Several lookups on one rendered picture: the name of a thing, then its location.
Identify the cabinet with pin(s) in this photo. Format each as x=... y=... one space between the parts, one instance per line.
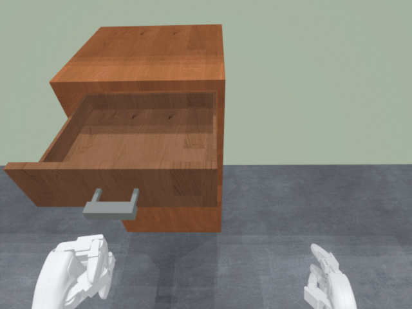
x=153 y=59

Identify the right robot hand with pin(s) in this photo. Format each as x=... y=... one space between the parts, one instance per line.
x=334 y=291

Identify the drawer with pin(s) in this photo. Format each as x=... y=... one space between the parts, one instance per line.
x=164 y=144

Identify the left robot hand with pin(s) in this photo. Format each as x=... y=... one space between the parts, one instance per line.
x=85 y=261

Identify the handle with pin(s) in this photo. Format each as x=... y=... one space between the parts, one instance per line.
x=111 y=210

